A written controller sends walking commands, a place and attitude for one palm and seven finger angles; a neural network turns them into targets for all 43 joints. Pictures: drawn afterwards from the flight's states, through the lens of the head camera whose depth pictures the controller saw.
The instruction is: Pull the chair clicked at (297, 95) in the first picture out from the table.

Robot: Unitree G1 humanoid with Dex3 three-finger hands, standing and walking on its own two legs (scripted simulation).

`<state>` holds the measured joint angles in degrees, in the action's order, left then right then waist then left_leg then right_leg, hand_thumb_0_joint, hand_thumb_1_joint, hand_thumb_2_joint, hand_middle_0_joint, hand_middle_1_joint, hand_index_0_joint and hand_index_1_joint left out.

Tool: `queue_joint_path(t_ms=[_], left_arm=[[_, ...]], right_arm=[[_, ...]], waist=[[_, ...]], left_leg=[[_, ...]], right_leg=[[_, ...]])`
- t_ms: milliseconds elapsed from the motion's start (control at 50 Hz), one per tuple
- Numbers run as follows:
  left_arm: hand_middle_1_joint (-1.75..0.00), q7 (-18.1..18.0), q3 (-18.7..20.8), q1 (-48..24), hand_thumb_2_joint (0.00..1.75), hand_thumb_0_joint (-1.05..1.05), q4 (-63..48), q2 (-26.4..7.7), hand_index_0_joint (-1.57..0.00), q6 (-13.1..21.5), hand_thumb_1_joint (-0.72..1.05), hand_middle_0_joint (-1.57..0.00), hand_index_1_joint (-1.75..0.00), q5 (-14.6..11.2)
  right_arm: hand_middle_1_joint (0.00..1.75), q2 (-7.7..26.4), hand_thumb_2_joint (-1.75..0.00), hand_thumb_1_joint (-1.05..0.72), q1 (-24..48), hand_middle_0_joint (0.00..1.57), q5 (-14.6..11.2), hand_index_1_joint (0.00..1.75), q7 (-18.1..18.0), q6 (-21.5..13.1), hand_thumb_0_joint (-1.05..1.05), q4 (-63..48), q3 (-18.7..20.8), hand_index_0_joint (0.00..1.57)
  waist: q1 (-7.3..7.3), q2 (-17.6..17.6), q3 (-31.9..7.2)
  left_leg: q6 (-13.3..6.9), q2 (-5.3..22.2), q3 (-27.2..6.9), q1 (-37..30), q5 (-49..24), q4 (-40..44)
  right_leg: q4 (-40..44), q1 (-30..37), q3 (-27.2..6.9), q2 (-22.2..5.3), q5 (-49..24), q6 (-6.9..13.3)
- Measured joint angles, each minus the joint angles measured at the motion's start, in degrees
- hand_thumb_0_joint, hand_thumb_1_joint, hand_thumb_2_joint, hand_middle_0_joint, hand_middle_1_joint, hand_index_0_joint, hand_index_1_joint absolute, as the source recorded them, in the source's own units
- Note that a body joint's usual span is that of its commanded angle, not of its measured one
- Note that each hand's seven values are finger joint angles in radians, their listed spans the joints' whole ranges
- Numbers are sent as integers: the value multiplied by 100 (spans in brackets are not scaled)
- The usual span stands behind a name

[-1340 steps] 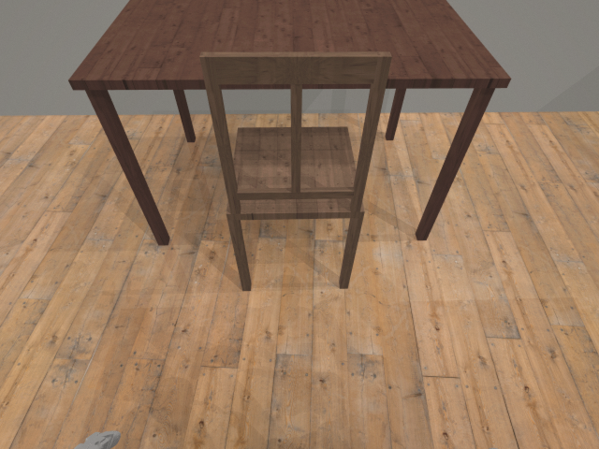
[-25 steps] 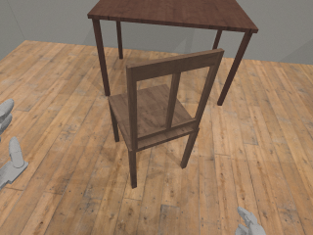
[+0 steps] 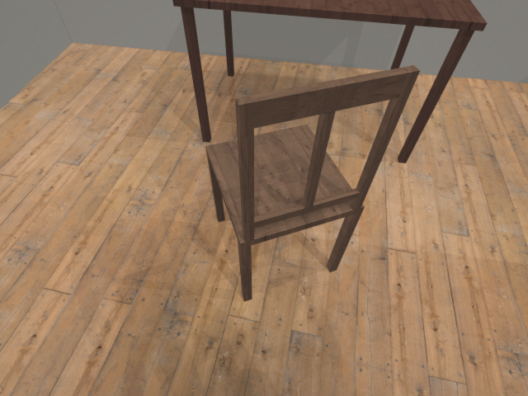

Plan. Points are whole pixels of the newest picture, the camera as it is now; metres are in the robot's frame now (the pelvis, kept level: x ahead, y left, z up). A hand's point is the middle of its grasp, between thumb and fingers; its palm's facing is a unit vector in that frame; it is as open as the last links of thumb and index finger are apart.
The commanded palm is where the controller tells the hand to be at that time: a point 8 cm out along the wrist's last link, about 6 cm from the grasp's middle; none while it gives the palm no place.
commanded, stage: let the arm hang, fingers relaxed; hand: left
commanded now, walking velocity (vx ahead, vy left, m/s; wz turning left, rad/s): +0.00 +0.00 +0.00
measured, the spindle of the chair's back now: (316, 164) +0.63 -0.08 -0.08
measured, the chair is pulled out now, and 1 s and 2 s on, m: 0.60 0.60 0.60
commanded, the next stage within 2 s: look to check the result in 0.62 s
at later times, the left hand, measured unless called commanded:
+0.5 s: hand out of the picture +0.03 +0.17 -0.17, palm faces -0.02 -0.98 -0.22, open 7.2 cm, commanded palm none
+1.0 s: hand out of the picture +0.01 +0.15 -0.17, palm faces -0.02 -0.98 -0.18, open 7.3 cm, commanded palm none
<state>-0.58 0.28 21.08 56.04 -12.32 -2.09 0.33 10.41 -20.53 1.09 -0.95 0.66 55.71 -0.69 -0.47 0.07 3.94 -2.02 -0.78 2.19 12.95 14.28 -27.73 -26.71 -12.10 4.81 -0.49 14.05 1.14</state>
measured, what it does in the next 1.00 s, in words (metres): stands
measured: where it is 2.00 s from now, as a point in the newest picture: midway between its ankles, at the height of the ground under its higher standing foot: outside the picture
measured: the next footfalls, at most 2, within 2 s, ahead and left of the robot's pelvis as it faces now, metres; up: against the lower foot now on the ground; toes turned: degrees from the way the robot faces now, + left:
none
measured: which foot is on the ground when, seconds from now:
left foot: down 0.00-1.00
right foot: down 0.00-1.00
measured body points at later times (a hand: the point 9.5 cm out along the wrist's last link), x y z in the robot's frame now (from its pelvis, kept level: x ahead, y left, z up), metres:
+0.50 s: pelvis +0.01 +0.00 +0.00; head +0.02 -0.02 +0.45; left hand +0.03 +0.22 -0.15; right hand -0.02 -0.21 -0.16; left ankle +0.01 +0.10 -0.74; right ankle +0.00 -0.11 -0.74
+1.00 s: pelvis +0.01 -0.01 +0.00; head +0.03 -0.02 +0.45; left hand +0.01 +0.21 -0.15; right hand -0.02 -0.22 -0.16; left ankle +0.01 +0.10 -0.74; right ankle +0.00 -0.11 -0.74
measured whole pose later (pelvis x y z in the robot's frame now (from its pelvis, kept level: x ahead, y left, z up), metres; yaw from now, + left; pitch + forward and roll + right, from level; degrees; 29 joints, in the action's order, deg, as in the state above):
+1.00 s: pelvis +0.01 -0.01 +0.00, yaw -2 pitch -1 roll +0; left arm -1.6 -1.2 16.6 63.6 -7.3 -0.1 0.1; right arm 7.7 -18.4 0.9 -1.8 -0.4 63.1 -0.7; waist 0.5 -1.0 3.8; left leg -1.4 -0.2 3.7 8.4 13.4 -23.0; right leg -23.4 -8.8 3.2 0.3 13.3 1.6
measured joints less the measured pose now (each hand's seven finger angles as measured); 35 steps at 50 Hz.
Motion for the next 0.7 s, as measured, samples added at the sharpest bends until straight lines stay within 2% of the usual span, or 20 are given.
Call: queue_joint_path(t_ms=[120,320,460,700], left_arm=[[-30,-52,-95,4,90,0,450,71,-20,61,94,-20,-30,-18],[-30,-77,-188,-486,90,0,538,426,-20,159,92,-20,-30,-26],[-30,-119,-123,-640,90,1,557,361,-20,168,94,-20,-30,-15],[-30,-110,-115,-582,90,1,613,386,-20,185,93,-20,-30,-27]], right_arm=[[30,-2,-90,-91,66,20,-30,30,-32,-23,1,237,21,20],[30,-166,-90,-92,256,20,-7,30,-51,-68,1,483,-25,20],[30,-206,-90,-92,226,20,-6,30,-58,-97,1,568,-6,20],[30,-204,-90,-91,139,20,-10,30,-69,-95,0,686,3,19]], waist=[[39,-203,-10],[72,-229,-77],[122,-167,-81],[125,-152,-22]], left_leg=[[-16,-15,76,-174,-43,183],[-17,-36,148,-333,-108,360],[12,-8,168,-398,-126,431],[44,25,159,-431,-119,475]], right_leg=[[117,117,-79,-7,-34,-18],[153,188,-154,-22,-48,-24],[202,232,-175,10,-60,1],[277,278,-169,47,-69,28]])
